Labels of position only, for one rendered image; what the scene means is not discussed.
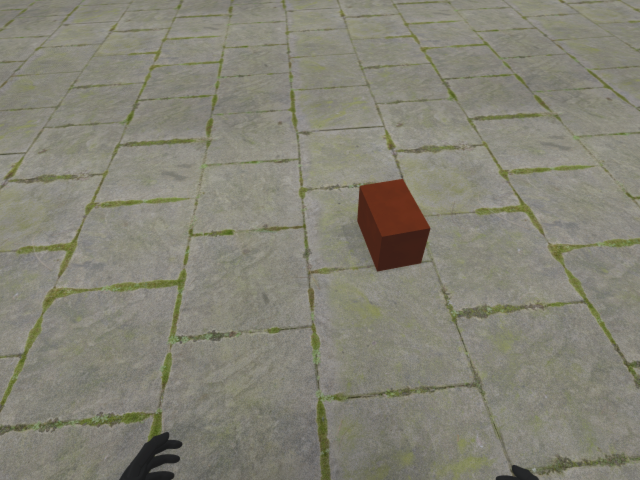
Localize robot left hand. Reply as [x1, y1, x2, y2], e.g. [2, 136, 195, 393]
[119, 432, 182, 480]

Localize carton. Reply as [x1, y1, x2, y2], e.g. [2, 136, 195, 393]
[357, 179, 430, 272]

